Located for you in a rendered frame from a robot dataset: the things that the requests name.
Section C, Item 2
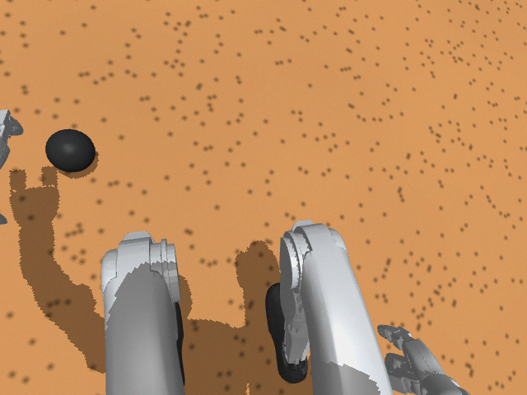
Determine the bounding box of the right robot arm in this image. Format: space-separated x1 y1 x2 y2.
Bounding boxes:
420 374 470 395

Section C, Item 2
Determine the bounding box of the ball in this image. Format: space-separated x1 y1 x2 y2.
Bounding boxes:
45 129 96 172

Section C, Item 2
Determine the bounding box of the right robot hand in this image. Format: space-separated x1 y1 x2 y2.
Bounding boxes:
377 325 445 395

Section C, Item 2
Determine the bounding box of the right robot foot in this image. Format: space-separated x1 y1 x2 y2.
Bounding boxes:
265 282 308 383

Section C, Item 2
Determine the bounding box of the left robot hand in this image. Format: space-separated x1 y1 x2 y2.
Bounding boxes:
0 109 23 225

